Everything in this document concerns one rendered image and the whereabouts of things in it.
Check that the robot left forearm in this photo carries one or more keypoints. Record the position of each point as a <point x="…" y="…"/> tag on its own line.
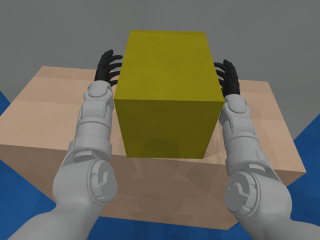
<point x="94" y="126"/>

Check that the robot left hand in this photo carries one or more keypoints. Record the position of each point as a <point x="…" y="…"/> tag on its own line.
<point x="104" y="67"/>

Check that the robot right hand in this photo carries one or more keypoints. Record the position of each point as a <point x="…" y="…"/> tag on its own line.
<point x="230" y="84"/>

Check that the robot right upper arm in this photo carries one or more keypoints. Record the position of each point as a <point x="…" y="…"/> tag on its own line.
<point x="263" y="207"/>

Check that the robot right forearm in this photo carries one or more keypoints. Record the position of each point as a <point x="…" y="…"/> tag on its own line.
<point x="241" y="141"/>

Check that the pedestal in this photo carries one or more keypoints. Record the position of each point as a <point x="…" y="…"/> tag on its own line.
<point x="37" y="127"/>

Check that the robot left upper arm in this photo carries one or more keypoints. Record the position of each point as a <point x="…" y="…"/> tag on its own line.
<point x="81" y="191"/>

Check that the carton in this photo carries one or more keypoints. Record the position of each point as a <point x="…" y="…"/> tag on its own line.
<point x="168" y="98"/>

